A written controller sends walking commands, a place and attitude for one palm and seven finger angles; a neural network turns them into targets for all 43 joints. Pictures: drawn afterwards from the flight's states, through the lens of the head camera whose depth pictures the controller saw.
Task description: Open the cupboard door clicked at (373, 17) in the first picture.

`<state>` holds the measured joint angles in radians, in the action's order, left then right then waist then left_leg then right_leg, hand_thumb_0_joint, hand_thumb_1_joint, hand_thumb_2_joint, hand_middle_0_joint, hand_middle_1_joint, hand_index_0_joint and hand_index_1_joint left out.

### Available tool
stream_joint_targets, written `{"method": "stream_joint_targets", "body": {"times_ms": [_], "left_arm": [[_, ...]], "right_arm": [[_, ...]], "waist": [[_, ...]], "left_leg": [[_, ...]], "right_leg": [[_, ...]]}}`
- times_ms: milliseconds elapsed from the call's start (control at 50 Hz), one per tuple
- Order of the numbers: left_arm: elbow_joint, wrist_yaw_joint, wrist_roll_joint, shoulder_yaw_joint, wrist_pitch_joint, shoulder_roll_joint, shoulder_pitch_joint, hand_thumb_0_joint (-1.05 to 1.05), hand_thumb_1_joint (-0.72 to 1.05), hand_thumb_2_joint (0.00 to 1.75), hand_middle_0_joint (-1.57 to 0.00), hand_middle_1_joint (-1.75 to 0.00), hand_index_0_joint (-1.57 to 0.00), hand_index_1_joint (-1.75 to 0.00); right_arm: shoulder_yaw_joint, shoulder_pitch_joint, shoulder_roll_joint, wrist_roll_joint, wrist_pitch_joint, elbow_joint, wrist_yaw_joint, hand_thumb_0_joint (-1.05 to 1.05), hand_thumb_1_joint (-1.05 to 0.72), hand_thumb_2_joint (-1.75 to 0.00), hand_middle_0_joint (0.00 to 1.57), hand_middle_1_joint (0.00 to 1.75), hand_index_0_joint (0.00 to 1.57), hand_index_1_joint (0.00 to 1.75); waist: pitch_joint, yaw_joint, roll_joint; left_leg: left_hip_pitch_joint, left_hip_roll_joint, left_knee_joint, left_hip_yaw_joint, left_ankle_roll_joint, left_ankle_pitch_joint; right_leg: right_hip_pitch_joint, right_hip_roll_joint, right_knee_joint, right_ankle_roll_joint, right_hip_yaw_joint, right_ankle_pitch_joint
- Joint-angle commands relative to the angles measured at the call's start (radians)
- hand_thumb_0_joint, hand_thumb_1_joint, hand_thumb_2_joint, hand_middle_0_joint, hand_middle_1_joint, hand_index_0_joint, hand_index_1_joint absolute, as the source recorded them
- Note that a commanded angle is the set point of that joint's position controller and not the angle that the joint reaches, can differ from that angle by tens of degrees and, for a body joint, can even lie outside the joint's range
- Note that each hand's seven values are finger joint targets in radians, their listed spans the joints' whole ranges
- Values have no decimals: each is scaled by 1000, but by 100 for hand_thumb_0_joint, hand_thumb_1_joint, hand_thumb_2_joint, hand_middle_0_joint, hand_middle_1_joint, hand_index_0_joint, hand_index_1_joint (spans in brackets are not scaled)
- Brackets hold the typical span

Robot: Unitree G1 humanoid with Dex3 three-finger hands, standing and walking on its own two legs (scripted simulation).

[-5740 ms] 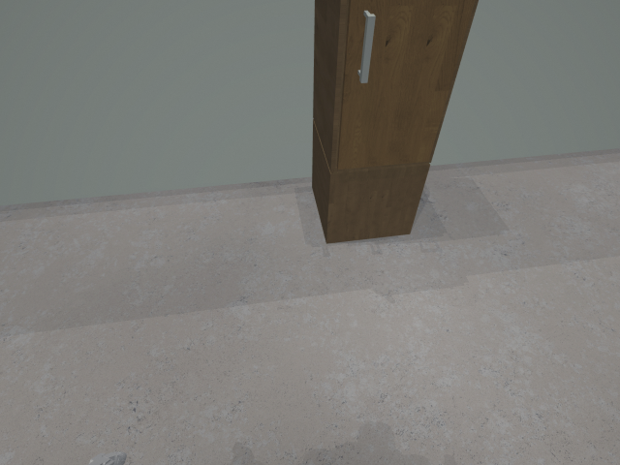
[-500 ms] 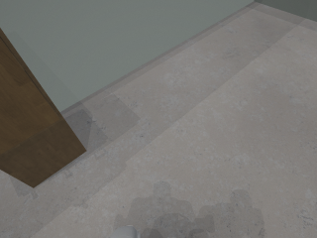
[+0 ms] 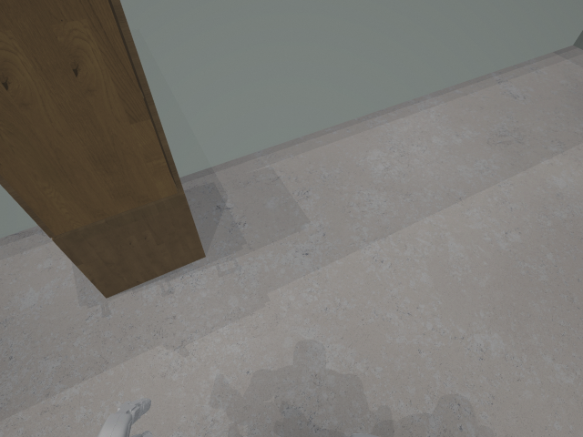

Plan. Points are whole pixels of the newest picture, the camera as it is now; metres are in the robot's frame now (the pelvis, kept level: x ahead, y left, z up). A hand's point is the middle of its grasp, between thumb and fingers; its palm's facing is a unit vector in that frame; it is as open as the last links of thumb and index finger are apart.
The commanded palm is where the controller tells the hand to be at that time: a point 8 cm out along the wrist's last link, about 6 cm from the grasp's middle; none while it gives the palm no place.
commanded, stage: turn to face it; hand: left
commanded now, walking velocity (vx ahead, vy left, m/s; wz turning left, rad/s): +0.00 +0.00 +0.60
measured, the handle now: out of the picture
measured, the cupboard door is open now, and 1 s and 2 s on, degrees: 0 0 0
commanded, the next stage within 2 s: take the last steps up to it in 0.80 s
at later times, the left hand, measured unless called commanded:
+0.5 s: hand out of the picture -0.03 +0.19 -0.17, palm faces +0.35 -0.90 -0.26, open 7.4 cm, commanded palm none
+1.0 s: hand out of the picture -0.01 +0.21 -0.15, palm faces +0.48 -0.84 -0.26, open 7.4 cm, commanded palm none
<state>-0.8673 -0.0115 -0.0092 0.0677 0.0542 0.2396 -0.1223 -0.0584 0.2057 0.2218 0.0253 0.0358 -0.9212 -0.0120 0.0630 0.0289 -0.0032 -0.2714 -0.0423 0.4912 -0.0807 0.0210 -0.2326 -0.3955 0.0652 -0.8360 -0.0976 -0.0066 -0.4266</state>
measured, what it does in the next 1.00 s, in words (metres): steps on the spot, turning left: right foot, then left foot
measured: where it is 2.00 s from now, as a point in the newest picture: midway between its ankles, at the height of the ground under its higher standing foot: (231, 431)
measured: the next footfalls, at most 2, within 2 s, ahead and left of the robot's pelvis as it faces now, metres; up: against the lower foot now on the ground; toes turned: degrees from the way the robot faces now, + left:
right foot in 0.08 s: +0.04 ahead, -0.14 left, +0.00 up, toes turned +1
left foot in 0.54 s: -0.01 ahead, +0.11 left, +0.00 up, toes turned +27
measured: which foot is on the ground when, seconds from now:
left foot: down 0.00-0.08, up 0.10-0.52, down 0.54-1.00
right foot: up 0.00-0.06, down 0.08-0.54, up 0.56-1.00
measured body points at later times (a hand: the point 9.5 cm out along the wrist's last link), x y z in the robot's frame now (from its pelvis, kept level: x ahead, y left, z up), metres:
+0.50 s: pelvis +0.00 -0.02 -0.01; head +0.04 +0.00 +0.44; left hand -0.05 +0.24 -0.15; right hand +0.17 -0.24 -0.15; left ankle -0.05 +0.10 -0.72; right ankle +0.00 -0.14 -0.74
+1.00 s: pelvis +0.00 -0.01 +0.00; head +0.02 -0.02 +0.45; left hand -0.03 +0.25 -0.13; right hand +0.15 -0.19 -0.16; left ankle -0.05 +0.10 -0.74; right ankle +0.05 -0.12 -0.73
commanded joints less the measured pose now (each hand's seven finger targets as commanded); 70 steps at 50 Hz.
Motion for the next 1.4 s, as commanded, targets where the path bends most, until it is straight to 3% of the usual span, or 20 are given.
{"method": "stream_joint_targets", "body": {"times_ms": [0, 20, 60, 80, 180, 420, 480, 500, 520, 540, 680, 900, 960, 980, 1000, 1020, 1060, 1100, 1160, 1380], "left_arm": [[73, -12, 9, 17, -40, 87, -69, 0, 90, 90, -20, -30, -20, -30], [64, -14, 9, 22, -49, 102, -120, 0, 90, 90, -20, -30, -20, -30], [65, -28, -16, 50, -66, 258, -156, 0, 90, 90, -20, -30, -20, -30], [72, -29, -9, 41, -59, 250, -152, 0, 90, 90, -20, -30, -20, -30], [93, -23, -7, 7, -65, 122, -13, 0, 90, 90, -20, -30, -20, -30], [17, -19, -22, 32, -50, 191, -175, 0, 90, 90, -20, -30, -20, -30], [7, -16, -13, 36, -45, 193, -154, 0, 90, 90, -20, -30, -20, -30], [12, -12, -4, 33, -42, 173, -151, 0, 90, 90, -20, -30, -20, -30], [50, -4, 4, 17, -40, 99, -149, 0, 90, 90, -20, -30, -20, -30], [73, -13, -4, -3, -30, 86, -93, 0, 90, 90, -20, -30, -20, -30], [-28, -2, -5, 8, -17, 88, -128, 0, 90, 90, -20, -30, -20, -30], [-18, -12, 2, -8, -28, 33, -85, 0, 90, 90, -20, -30, -20, -30], [-66, -4, -5, -5, -50, 40, -199, 0, 90, 90, -20, -30, -20, -30], [-82, -5, -17, 3, -63, 79, -250, 0, 90, 90, -20, -30, -20, -30], [-88, -12, -32, 23, -73, 175, -298, 0, 90, 90, -20, -30, -20, -30], [-76, -15, -16, 21, -67, 202, -307, 0, 90, 90, -20, -30, -20, -30], [-68, -20, -14, 23, -82, 152, -233, 0, 90, 90, -20, -30, -20, -30], [-75, -14, -10, -3, -101, 78, -190, 0, 90, 90, -20, -30, -20, -30], [-100, -11, -9, -12, -115, 44, -245, 0, 90, 90, -20, -30, -20, -30], [-228, -17, -24, -19, -137, 30, -429, 0, 90, 90, -20, -30, -20, -30]], "right_arm": [[-67, -30, 216, -4, -12, 77, 15, 0, -90, -90, 20, 30, 20, 30], [-66, -40, 204, -10, -12, 84, 14, 0, -90, -90, 20, 30, 20, 30], [-47, -8, 86, -18, -15, 118, 6, 0, -90, -90, 20, 30, 20, 30], [-60, -21, 138, -8, -9, 118, 10, 0, -90, -90, 20, 30, 20, 30], [-57, 16, 112, -3, 21, 48, -17, 0, -90, -90, 20, 30, 20, 30], [-19, -122, 75, -14, 8, 85, -18, 0, -90, -90, 20, 30, 20, 30], [-22, -34, 104, -11, -8, 67, -12, 0, -90, -90, 20, 30, 20, 30], [-38, 37, 159, -8, -19, 49, -11, 0, -90, -90, 20, 30, 20, 30], [-64, 101, 278, -3, -30, 46, -4, 0, -90, -90, 20, 30, 20, 30], [-66, 156, 312, -18, -21, 23, 5, 0, -90, -90, 20, 30, 20, 30], [-17, -28, 172, -10, -36, 48, 32, 0, -90, -90, 20, 30, 20, 30], [-23, 14, 158, 1, -26, 2, 30, 0, -90, -90, 20, 30, 20, 30], [-21, -9, 134, -5, -26, -9, 25, 0, -90, -90, 20, 30, 20, 30], [-17, 1, 89, -11, -28, -9, 21, 0, -90, -90, 20, 30, 20, 30], [-3, 5, 16, -18, -29, 17, 16, 0, -90, -90, 20, 30, 20, 30], [-19, -50, 82, -2, -21, 43, 10, 0, -90, -90, 20, 30, 20, 30], [-29, -57, 90, 8, -15, 24, -5, 0, -90, -90, 20, 30, 20, 30], [-31, 23, 68, 10, -15, -31, -15, 0, -90, -90, 20, 30, 20, 30], [-28, 74, 31, 6, -13, -63, -19, 0, -90, -90, 20, 30, 20, 30], [0, -117, -12, -3, -44, -9, -32, 0, -90, -90, 20, 30, 20, 30]], "waist": [[-134, -29, -168], [-160, -58, -129], [-178, -73, 327], [-169, -71, 246], [-7, 6, 175], [-72, -81, 246], [-123, -27, 185], [-180, 16, 37], [-216, 47, -284], [-235, 63, -268], [-97, -23, -127], [-95, -14, -155], [-103, -70, -109], [-96, -93, 17], [-59, -111, 319], [14, -133, 281], [97, -88, 216], [106, -34, 128], [79, -30, 149], [113, -89, 162]], "left_leg": [[35, 207, -36, -274, 116, 424], [-16, 173, 22, -257, 78, 356], [-357, -46, 377, 16, -71, -329], [-328, 1, 567, -14, -65, -383], [-325, 67, 758, 48, -94, -132], [-153, 71, 288, 193, -78, -193], [37, 62, 28, 210, -54, -22], [219, 118, -73, 132, -27, 177], [397, 400, -97, -237, 102, 607], [368, 480, -90, -256, 185, 823], [168, 279, -137, -36, 129, 600], [132, 277, -140, -147, 152, 417], [-35, 217, -90, -130, 97, -17], [-167, 130, 45, -66, 46, -183], [-374, -3, 306, 81, -20, -341], [-418, 35, 464, 35, -23, -356], [-424, 85, 594, 9, -20, -207], [-374, 101, 636, 30, -32, -53], [-361, 99, 643, 71, -57, 56], [-365, 144, 292, 163, -41, 33]], "right_leg": [[152, -49, 261, 11, -25, 103], [261, -28, 418, 13, -17, 216], [493, 401, 548, 163, 359, 429], [361, 454, 535, 236, 341, 489], [213, 250, 514, 175, 7, 466], [326, 306, 405, 205, -105, 677], [276, 288, 264, 145, -164, 639], [161, 246, 100, 95, -197, 527], [-138, 94, -136, 12, -211, -63], [-157, 72, -242, 13, -93, -267], [-95, 56, -292, 7, -29, 21], [61, -8, 100, 21, -46, -2], [304, -22, 366, 33, -71, 148], [429, 53, 488, 50, 13, 99], [482, 307, 638, 138, 344, -123], [330, 417, 737, 212, 471, -288], [200, 373, 782, 208, 432, -356], [171, 276, 733, 163, 220, -152], [210, 211, 715, 134, 54, 37], [336, 258, 673, 208, -6, 321]]}}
